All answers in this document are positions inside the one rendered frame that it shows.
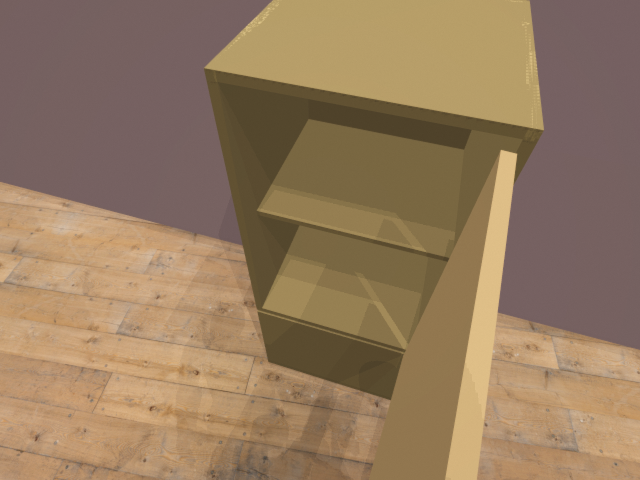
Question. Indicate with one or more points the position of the cupboard door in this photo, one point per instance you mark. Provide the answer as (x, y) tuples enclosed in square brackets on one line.
[(434, 424)]

